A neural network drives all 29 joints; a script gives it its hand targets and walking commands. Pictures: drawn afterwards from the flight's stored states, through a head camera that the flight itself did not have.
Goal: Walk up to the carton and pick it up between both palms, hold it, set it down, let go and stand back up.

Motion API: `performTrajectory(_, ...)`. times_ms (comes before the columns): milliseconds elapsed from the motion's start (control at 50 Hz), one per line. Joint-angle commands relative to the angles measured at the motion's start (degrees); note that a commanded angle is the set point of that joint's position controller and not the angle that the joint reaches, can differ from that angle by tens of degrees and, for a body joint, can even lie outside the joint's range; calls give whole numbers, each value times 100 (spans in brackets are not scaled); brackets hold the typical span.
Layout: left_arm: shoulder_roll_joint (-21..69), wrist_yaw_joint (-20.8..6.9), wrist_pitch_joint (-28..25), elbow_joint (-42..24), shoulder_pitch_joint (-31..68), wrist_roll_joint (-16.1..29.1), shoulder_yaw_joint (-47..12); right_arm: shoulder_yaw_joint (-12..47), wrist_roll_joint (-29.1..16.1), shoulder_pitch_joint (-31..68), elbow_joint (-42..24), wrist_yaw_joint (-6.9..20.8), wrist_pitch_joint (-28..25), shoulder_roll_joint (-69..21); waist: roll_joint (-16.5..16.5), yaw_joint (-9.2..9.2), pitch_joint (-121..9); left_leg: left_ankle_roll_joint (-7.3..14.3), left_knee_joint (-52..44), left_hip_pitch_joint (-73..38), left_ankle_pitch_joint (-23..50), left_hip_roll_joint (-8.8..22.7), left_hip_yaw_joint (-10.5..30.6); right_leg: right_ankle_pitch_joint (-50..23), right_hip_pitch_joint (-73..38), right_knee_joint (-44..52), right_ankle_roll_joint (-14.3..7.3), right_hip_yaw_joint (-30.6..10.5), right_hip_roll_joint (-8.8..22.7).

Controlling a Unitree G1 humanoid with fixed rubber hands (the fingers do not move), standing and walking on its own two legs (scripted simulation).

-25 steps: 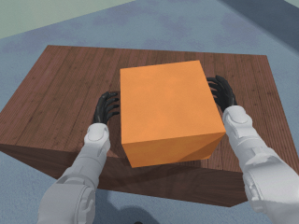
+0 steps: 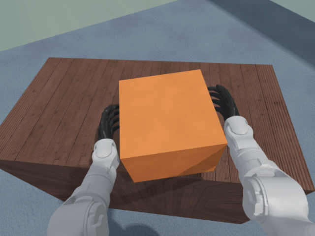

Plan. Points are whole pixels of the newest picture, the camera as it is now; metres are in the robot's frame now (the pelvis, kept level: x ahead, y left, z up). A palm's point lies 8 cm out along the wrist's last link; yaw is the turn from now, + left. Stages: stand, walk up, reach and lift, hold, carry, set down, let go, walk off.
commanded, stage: reach and lift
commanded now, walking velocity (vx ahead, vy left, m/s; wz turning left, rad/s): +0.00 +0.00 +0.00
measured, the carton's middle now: (166, 126) +0.43 +0.04 +0.00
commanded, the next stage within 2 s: none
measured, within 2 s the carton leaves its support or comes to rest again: leaves its support in 1.80 s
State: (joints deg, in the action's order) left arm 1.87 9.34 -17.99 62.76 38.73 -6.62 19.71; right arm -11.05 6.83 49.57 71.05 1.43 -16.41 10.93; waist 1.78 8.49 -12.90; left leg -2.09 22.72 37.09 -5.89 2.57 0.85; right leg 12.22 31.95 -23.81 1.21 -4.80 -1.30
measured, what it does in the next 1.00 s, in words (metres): stands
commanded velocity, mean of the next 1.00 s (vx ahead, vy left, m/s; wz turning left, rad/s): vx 0.00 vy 0.00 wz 0.00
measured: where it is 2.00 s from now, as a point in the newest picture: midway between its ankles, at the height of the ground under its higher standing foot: outside the picture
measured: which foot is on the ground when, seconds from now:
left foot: down 0.00-1.00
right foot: down 0.00-1.00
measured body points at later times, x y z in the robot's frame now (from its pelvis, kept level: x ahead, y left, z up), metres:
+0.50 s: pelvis +0.00 +0.00 +0.01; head +0.08 -0.02 +0.45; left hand +0.38 +0.20 +0.02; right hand +0.46 -0.12 +0.04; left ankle +0.03 +0.14 -0.74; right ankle -0.03 -0.13 -0.74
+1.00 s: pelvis +0.00 +0.00 +0.01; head +0.08 -0.01 +0.45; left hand +0.38 +0.20 +0.02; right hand +0.46 -0.12 +0.04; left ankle +0.03 +0.14 -0.74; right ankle -0.03 -0.13 -0.74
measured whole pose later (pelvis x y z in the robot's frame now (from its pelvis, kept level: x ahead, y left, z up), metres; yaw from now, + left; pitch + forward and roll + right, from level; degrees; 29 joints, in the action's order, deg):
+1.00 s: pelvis +0.00 +0.00 +0.01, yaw +0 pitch +18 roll -1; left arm 2.5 9.3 -19.3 63.4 38.2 -8.8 22.1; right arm -18.0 14.2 48.9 73.9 1.0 -19.7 9.4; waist 1.3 8.4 -10.4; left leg -2.1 19.3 32.7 -4.7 2.7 0.6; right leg 10.7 27.3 -19.8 1.2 -4.8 -1.2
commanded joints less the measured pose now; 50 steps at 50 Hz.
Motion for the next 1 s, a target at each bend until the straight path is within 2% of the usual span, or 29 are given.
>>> performTrajectory(0,2624,-993,-573,-748,3277,-573,-966,478,929,2594,-140,714,-711,-3599,-619,-107,-2879,-134,285,-2770,2737,-171,-730,-2420,-1320,258,35,807,-213)
performTrajectory(100,2537,-1006,-575,-685,3415,-619,-835,387,1052,2696,38,675,-750,-3668,-726,-51,-2602,-85,73,-2621,2379,-198,-801,-2279,-1583,356,70,770,-185)
performTrajectory(260,2599,-887,-577,-773,3459,-668,-791,167,1179,2746,45,665,-774,-3743,-636,-11,-2871,-135,85,-2906,2523,-149,-819,-1870,-1386,475,12,800,-233)
performTrajectory(420,2659,-829,-594,-829,3377,-680,-800,144,1212,2687,60,644,-829,-3828,-648,-29,-2950,-148,152,-2967,2713,-148,-802,-2000,-1310,461,16,799,-270)
performTrajectory(980,2801,-787,-602,-794,3424,-656,-872,170,1243,2677,158,600,-891,-3920,-739,-124,-2917,-98,104,-2876,2536,-164,-754,-2056,-1252,455,48,763,-258)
